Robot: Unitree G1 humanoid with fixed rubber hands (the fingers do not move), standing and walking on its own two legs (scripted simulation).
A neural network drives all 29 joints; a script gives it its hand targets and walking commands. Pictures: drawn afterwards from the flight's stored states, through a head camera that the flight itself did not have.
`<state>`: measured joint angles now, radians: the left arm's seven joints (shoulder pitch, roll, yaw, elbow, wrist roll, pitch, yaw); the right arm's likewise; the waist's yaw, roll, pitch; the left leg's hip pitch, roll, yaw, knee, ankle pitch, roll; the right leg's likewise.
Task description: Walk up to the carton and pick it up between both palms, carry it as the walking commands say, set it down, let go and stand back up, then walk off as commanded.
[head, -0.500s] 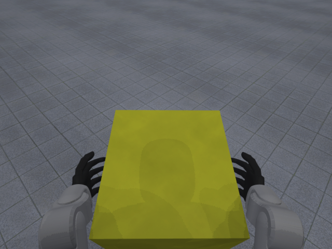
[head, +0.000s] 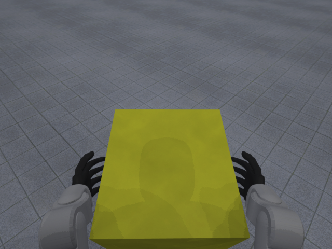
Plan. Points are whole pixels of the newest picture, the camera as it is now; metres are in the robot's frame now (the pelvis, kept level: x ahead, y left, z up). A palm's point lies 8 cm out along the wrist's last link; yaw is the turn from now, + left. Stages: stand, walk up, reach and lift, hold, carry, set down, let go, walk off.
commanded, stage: carry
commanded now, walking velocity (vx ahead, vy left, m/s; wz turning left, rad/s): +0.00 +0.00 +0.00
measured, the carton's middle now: (167, 181) +0.29 +0.00 +0.03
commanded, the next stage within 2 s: none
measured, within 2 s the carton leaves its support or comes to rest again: neither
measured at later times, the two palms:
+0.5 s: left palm (87, 187) +0.24 +0.17 +0.10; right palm (255, 187) +0.23 -0.18 +0.10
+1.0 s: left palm (90, 185) +0.25 +0.17 +0.09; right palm (251, 184) +0.24 -0.18 +0.09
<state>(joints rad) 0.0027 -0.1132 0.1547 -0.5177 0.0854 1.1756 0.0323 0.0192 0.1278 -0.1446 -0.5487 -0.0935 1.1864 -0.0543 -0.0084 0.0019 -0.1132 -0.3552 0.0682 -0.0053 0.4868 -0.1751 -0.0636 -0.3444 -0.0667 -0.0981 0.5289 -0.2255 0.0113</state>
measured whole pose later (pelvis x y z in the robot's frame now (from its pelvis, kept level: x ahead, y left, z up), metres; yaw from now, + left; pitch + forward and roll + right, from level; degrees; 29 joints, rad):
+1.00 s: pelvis +0.01 -0.01 +0.00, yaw -1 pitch +3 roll +0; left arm -0.02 -0.13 0.16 -0.42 0.11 1.09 0.03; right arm -0.01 0.13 -0.16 -0.44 -0.11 1.10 -0.05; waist 0.00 0.00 -0.11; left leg -0.35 0.08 0.00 0.49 -0.18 -0.07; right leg -0.34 -0.06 -0.09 0.54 -0.24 0.00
